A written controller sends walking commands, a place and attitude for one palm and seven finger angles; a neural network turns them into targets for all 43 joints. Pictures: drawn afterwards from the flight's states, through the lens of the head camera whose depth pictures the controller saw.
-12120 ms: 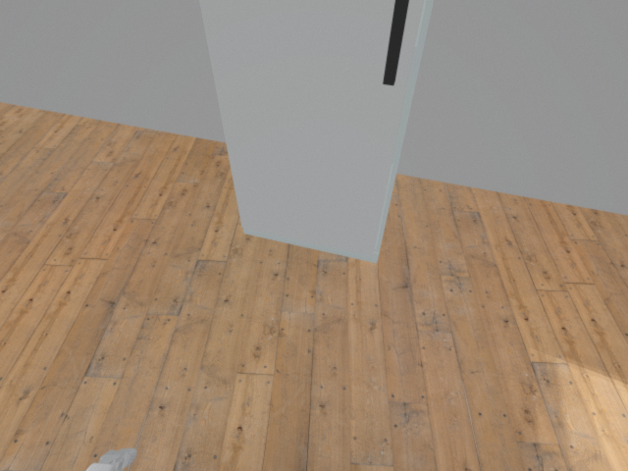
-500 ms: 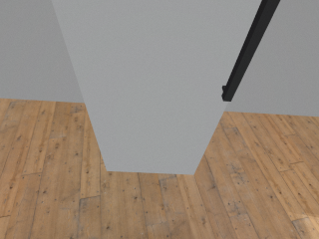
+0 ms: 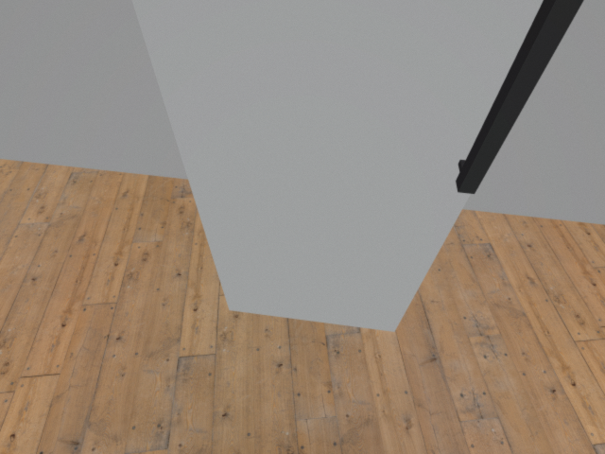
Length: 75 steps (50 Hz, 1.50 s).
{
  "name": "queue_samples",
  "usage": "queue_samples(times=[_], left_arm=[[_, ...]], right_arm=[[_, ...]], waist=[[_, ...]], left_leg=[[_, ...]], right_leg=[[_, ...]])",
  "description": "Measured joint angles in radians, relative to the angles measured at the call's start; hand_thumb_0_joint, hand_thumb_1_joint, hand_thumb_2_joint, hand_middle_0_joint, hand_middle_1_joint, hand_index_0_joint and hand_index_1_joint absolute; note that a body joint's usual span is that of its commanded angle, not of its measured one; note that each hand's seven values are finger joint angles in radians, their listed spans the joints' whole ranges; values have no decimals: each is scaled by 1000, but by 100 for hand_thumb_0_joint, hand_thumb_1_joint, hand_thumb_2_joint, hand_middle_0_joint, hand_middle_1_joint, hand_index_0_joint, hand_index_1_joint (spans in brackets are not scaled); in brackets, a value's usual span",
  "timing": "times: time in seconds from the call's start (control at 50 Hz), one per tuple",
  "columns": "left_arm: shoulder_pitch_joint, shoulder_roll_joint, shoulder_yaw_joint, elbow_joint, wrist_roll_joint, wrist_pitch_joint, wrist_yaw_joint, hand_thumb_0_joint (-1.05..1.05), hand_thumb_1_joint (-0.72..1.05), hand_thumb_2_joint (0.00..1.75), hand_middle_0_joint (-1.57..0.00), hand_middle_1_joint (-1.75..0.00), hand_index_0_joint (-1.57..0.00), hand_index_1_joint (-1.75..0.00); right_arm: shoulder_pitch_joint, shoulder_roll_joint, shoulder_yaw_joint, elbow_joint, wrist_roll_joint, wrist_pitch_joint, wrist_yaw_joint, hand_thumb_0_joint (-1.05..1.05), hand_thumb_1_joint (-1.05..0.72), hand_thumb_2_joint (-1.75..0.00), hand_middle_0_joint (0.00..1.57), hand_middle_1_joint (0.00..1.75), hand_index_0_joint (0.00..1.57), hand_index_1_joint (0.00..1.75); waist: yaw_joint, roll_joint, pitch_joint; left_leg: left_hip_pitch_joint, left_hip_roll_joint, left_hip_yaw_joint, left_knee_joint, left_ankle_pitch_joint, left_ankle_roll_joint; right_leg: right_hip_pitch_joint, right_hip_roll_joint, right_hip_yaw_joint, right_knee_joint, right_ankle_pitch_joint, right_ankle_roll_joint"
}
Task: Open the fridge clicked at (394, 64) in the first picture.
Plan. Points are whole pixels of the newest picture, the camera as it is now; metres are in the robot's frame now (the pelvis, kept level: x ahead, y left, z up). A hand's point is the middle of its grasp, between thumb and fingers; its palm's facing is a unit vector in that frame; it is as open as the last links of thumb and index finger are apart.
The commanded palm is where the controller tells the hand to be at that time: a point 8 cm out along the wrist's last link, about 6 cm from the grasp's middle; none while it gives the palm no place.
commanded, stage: come to a stop and stand still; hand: right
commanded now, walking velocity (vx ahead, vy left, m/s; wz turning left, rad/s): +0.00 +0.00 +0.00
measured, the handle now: (507, 89) +0.55 -0.21 +0.21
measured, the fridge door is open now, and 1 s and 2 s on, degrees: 0 0 0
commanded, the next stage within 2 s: look again from close up in 0.44 s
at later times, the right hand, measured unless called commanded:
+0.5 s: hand out of the picture +0.02 -0.16 -0.17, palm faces +0.08 +0.97 -0.22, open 7.2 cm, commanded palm none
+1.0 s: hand out of the picture +0.00 -0.19 -0.17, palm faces +0.04 +0.98 -0.20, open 7.3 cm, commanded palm none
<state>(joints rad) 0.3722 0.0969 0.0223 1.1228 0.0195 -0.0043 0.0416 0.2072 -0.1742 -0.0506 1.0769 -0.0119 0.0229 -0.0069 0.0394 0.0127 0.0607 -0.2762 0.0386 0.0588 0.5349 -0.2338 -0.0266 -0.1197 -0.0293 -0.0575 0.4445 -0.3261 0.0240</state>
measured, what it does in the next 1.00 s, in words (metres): stands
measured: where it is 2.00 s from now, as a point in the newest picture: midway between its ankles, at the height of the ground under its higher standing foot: outside the picture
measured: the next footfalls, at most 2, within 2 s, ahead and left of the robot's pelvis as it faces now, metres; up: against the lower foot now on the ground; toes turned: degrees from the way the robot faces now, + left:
none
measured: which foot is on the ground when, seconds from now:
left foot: down 0.00-1.00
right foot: down 0.00-1.00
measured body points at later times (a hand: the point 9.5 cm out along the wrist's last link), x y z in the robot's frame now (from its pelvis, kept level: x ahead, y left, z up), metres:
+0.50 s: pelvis +0.02 +0.02 +0.01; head +0.03 +0.03 +0.46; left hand +0.03 +0.25 -0.16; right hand +0.02 -0.21 -0.15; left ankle +0.01 +0.11 -0.74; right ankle -0.02 -0.12 -0.74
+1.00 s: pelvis +0.00 -0.02 +0.00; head +0.00 -0.01 +0.45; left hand -0.01 +0.19 -0.16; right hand +0.00 -0.24 -0.15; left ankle +0.01 +0.11 -0.74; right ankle -0.01 -0.11 -0.74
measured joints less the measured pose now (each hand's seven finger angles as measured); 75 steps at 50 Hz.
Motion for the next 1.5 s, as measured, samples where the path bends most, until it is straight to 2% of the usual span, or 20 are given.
queue_samples(times=[0.06, 0.12, 0.18, 0.22, 0.32, 0.54, 0.58, 0.62, 0.68, 0.8, 0.98, 1.22, 1.5], left_arm=[[-6, 26, 8, 19, -13, 10, -3, 0, 91, 90, -20, -30, -20, -30], [-16, 38, 12, 25, -14, 25, -2, 0, 91, 90, -20, -30, -20, -30], [-40, 44, 10, 25, -14, 25, -2, 0, 91, 90, -20, -30, -19, -30], [-56, 47, 9, 25, -12, 17, -2, 0, 91, 90, -20, -30, -19, -30], [-90, 33, 0, 19, -8, 7, -7, 0, 91, 90, -19, -30, -19, -30], [-120, 56, -9, 15, -11, 2, -6, 1, 93, 90, -20, -30, -19, -30], [-122, 68, -9, -2, -14, 10, -12, 1, 93, 90, -20, -30, -19, -30], [-125, 82, -3, -35, -14, 15, -18, 1, 93, 90, -20, -30, -19, -30], [-119, 91, -2, -65, -13, 2, -22, 1, 92, 90, -19, -30, -19, -30], [-75, 74, -19, -65, -5, -8, -19, 1, 94, 90, -19, -30, -19, -30], [-43, 47, -40, -50, -4, -13, -25, 1, 93, 90, -20, -30, -19, -30], [-46, 40, -39, -18, -8, -19, -22, 0, 91, 90, -20, -30, -20, -30], [-94, 54, -33, -7, -9, -21, -15, 1, 92, 90, -20, -30, -19, -30]], right_arm=[[-33, 22, 10, 6, 2, -28, -11, 1, -92, -89, 20, 30, 20, 30], [-56, 34, 14, 3, 1, -41, -22, 0, -93, -89, 20, 30, 20, 30], [-70, 36, 17, 3, 3, -40, -30, 0, -93, -89, 20, 30, 21, 30], [-70, 35, 17, 8, 9, -36, -33, -1, -94, -89, 20, 30, 21, 30], [-42, 12, 16, 24, 8, -21, -32, -1, -95, -89, 20, 30, 21, 30], [54, 23, 38, 69, 7, -28, -27, 0, -93, -89, 20, 30, 20, 30], [75, 37, 43, 67, 1, -42, -42, 0, -92, -89, 20, 30, 20, 30], [96, 51, 48, 56, -6, -55, -42, 0, -92, -89, 20, 30, 20, 30], [117, 61, 55, 52, -7, -53, -37, 0, -91, -89, 20, 30, 21, 30], [119, 49, 56, 40, -4, -30, -30, 1, -91, -89, 20, 30, 21, 30], [85, 29, 56, 9, -4, -30, -24, 1, -91, -89, 20, 30, 20, 30], [78, 32, 54, 21, -1, -27, -25, 0, -91, -89, 20, 30, 20, 30], [80, 40, 56, 38, -2, -30, -26, 1, -92, -89, 20, 30, 20, 30]], waist=[[10, -50, 8], [10, -59, 0], [-1, -51, -5], [-8, -47, -9], [-27, -12, -39], [-46, -30, -18], [-50, -44, -20], [-49, -62, -14], [-37, -76, -17], [-44, -41, -50], [-40, -25, -41], [-40, -21, -21], [-48, -12, -19]], left_leg=[[22, -30, 29, -9, -35, 52], [48, -31, 57, -21, -47, 70], [70, -38, 73, -27, -49, 75], [79, -46, 79, -15, -60, 74], [110, -47, 65, -65, -44, 73], [138, -45, 56, -122, -15, 70], [118, -52, 55, -115, -11, 66], [100, -57, 51, -98, -10, 66], [77, -52, 51, -49, -30, 58], [76, -10, 26, -24, -41, 31], [59, 17, 8, -41, -15, 14], [61, 22, 5, -47, -16, 9], [79, 11, 8, -50, -28, 19]], right_leg=[[-36, -35, 14, 95, -60, 9], [-75, -40, 13, 172, -130, 7], [-83, -47, 10, 142, -73, 6], [-64, -54, 14, 88, 40, 11], [-19, -52, -4, 26, 29, 28], [20, -44, -16, -49, 65, 24], [-34, -52, -14, 43, 30, 9], [-77, -49, -1, 117, -25, -7], [-84, -37, 6, 95, 30, -16], [-60, 4, -19, 80, 17, -36], [-57, 35, -37, 23, 57, -57], [-50, 41, -40, 10, 60, -61], [-32, 30, -37, 6, 51, -48]])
